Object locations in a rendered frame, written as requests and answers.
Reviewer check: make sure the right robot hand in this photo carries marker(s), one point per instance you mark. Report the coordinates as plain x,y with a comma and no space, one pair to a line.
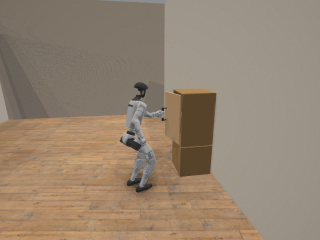
147,149

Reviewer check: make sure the left robot hand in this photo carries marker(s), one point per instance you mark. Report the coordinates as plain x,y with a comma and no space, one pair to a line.
160,114

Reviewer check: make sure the right robot upper arm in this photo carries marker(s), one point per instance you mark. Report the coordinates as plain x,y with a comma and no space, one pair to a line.
139,111

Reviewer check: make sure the left robot forearm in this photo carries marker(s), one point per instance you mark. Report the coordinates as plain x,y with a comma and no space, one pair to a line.
150,115

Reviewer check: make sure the robot torso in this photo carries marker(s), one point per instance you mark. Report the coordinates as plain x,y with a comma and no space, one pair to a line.
130,134

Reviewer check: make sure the right robot forearm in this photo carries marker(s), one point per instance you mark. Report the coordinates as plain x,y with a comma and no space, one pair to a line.
139,132

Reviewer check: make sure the robot head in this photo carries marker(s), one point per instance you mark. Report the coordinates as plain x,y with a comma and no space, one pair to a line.
142,88

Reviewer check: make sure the cupboard door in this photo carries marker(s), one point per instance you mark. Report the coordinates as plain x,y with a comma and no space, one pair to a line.
173,103

